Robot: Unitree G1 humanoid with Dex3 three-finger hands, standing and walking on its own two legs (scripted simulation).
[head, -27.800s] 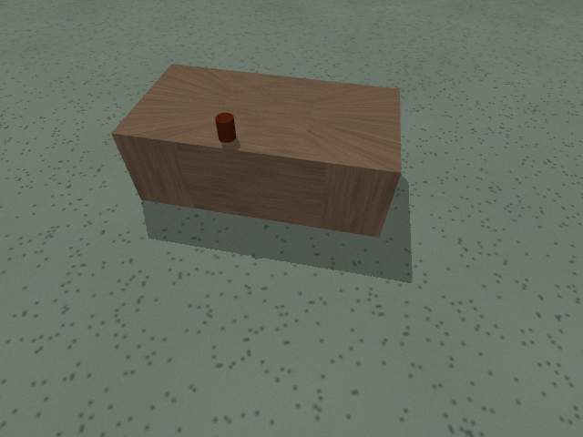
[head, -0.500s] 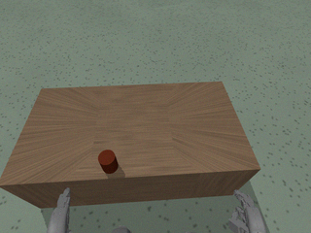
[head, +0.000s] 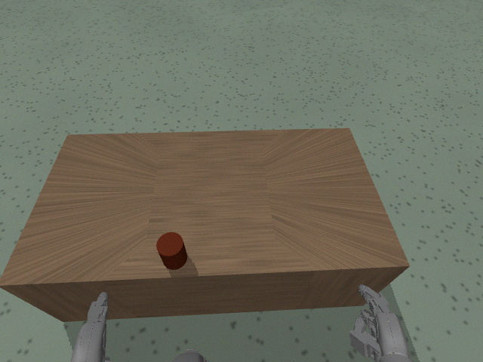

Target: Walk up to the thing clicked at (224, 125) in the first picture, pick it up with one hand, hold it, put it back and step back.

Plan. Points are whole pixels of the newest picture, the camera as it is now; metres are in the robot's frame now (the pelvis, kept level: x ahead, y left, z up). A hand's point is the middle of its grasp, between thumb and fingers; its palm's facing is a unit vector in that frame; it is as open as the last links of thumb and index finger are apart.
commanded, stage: home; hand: left
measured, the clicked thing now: (172, 251) +0.44 +0.19 -0.28
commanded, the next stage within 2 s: stand in 0.98 s
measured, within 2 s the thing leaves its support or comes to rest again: neither
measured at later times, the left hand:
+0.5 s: hand (131, 352) +0.16 +0.18 -0.06, palm faces +0.11 -0.95 -0.28, open 17.7 cm
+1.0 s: hand (133, 351) +0.16 +0.18 -0.06, palm faces +0.12 -0.95 -0.29, open 17.7 cm
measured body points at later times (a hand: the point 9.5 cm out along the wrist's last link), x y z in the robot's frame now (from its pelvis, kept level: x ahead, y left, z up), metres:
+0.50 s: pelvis +0.00 +0.00 +0.00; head +0.02 +0.00 +0.45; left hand +0.15 +0.23 -0.04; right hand +0.16 -0.24 -0.08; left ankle +0.03 +0.14 -0.68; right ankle -0.02 -0.15 -0.68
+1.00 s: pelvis +0.00 +0.00 +0.00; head +0.03 +0.00 +0.45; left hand +0.15 +0.23 -0.04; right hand +0.16 -0.24 -0.08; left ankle +0.03 +0.14 -0.68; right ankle -0.02 -0.15 -0.68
